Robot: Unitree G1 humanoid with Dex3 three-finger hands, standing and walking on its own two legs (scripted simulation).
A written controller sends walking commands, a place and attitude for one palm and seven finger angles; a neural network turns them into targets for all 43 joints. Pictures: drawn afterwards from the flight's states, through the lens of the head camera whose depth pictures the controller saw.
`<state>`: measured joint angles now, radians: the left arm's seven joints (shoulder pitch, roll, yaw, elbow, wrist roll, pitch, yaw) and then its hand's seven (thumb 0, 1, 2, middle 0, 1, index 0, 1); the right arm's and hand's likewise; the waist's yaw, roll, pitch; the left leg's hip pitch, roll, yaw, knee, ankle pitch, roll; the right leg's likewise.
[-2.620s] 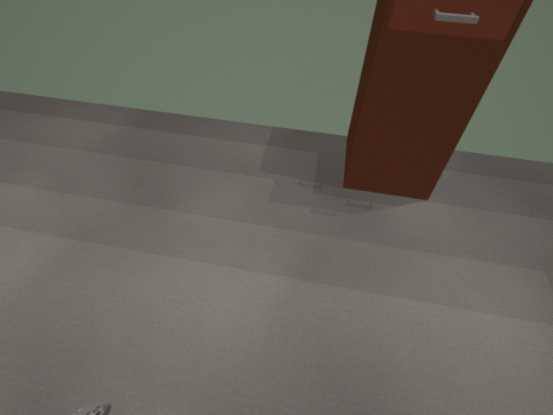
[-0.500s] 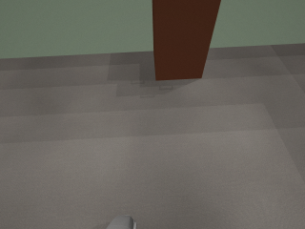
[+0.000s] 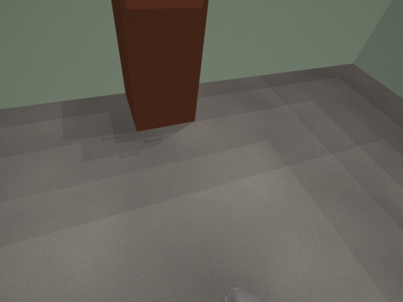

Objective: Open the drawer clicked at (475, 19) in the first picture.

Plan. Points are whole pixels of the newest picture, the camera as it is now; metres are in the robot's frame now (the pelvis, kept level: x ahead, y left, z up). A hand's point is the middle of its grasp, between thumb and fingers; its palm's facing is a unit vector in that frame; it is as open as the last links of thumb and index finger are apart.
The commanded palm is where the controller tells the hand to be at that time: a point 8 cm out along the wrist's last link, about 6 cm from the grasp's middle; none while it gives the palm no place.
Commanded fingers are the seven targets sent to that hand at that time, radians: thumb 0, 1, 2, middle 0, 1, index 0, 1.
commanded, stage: walk to a spot facing it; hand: left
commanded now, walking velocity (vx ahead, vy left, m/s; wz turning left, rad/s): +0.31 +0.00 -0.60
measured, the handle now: out of the picture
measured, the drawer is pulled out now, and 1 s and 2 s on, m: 0.00 0.00 0.00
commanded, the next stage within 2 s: turn to face it in 1.46 s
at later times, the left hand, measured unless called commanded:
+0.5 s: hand (177, 230) +0.33 +0.07 -0.18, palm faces -0.31 -0.93 -0.18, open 7.2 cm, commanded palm none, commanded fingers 0.00 0.90 0.90 -0.20 -0.30 -0.20 -0.30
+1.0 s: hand (188, 177) +0.51 +0.06 -0.18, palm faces -0.42 -0.90 -0.13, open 7.4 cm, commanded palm none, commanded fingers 0.00 0.90 0.90 -0.20 -0.30 -0.20 -0.30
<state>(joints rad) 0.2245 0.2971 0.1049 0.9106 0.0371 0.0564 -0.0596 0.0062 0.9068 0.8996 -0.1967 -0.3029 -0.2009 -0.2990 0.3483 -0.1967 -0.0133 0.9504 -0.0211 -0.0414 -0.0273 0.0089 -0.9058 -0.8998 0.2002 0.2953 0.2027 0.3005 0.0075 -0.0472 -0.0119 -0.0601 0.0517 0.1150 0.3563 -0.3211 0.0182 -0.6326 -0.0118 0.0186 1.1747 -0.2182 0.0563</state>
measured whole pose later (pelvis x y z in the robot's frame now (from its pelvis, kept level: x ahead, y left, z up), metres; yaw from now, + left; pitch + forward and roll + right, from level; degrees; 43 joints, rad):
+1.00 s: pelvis +0.40 -0.09 +0.00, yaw -29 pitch +1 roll -1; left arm 0.26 0.19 0.08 1.03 0.03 0.02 -0.04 0.01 0.91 0.90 -0.20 -0.30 -0.20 -0.30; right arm 0.36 -0.16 -0.05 1.05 -0.03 -0.08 -0.02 0.00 -0.94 -0.90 0.20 0.30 0.20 0.30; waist 0.01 -0.05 0.01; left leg -0.07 0.08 0.29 0.35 -0.29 0.01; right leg -0.61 -0.11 -0.05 1.09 -0.17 0.02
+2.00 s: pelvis +0.71 -0.30 -0.01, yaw -25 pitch +0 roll -1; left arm 0.20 0.19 0.08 0.97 0.02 0.03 0.02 0.00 0.91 0.90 -0.20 -0.30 -0.20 -0.30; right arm 0.20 -0.18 -0.05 0.98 -0.02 0.01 0.00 0.00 -0.93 -0.90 0.20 0.30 0.20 0.30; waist -0.01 -0.01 0.05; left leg -0.36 -0.03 0.06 0.49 -0.14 0.08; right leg -0.50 -0.10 -0.02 1.04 -0.38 0.08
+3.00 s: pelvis +0.69 -0.35 -0.01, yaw +11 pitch +0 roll +0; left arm 0.16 0.25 0.06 0.87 0.01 0.05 0.01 0.01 0.91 0.90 -0.20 -0.30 -0.20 -0.30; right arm 0.14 -0.23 -0.05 0.90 -0.03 0.04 0.02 0.01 -0.90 -0.90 0.20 0.30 0.20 0.30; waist -0.01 0.00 0.07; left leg -0.27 -0.02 -0.05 0.51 -0.24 0.00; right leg -0.40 -0.07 -0.03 0.82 -0.42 0.09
